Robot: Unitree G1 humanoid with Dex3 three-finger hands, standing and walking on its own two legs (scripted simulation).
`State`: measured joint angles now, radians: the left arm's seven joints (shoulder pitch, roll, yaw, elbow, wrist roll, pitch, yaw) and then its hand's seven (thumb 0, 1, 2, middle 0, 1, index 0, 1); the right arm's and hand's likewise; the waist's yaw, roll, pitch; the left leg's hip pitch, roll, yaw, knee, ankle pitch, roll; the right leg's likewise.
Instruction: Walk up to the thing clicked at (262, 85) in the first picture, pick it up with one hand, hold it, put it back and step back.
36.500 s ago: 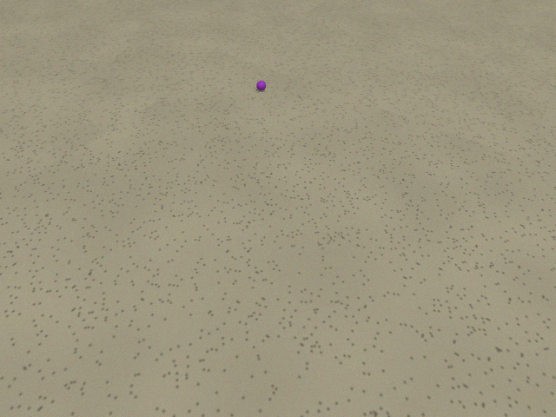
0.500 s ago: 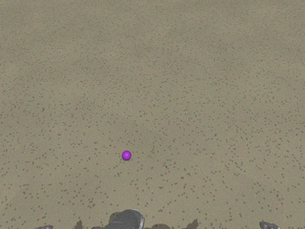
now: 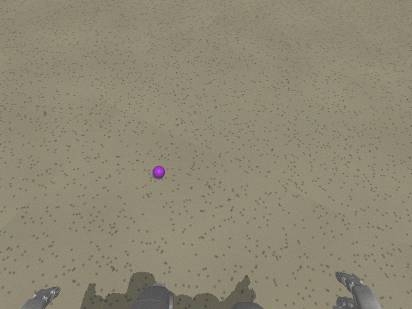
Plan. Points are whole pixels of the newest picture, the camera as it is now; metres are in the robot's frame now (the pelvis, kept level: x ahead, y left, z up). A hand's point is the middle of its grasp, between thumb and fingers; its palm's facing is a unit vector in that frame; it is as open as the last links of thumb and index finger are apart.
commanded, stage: step back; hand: left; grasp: from above
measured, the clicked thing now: (158, 171) +0.77 +0.24 -0.72
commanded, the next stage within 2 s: stand in 1.86 s
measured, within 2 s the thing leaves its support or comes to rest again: neither
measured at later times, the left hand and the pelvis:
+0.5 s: hand out of the picture -0.07 +0.26 -0.14, palm faces +0.09 -0.92 -0.38, open 7.4 cm; pelvis -0.17 -0.02 +0.01, yaw +5 degrees
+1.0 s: hand out of the picture -0.27 +0.24 -0.13, palm faces +0.10 -0.89 -0.44, open 7.4 cm; pelvis -0.31 -0.05 +0.00, yaw +5 degrees
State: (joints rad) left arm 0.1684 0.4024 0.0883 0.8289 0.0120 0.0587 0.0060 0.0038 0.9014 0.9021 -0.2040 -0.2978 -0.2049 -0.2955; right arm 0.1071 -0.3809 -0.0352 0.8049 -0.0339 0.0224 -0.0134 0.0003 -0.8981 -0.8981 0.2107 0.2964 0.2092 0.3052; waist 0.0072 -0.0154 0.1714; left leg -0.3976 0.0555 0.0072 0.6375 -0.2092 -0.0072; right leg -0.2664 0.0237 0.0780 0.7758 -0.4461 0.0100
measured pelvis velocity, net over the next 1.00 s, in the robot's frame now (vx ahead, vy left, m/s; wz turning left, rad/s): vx -0.31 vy -0.05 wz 0.09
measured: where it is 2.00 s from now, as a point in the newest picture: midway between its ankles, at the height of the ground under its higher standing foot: outside the picture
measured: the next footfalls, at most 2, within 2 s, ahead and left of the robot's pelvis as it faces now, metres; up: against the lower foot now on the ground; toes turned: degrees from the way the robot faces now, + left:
right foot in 0.02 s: +0.00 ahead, -0.14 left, +0.00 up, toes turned +3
left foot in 0.36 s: -0.10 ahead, +0.10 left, +0.00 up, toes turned +4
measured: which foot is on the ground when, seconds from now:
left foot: down 0.00-0.04, up 0.06-0.34, down 0.36-0.72, up 0.74-0.98, down 1.00-1.00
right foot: up 0.00-0.00, down 0.02-0.36, up 0.38-0.68, down 0.70-1.00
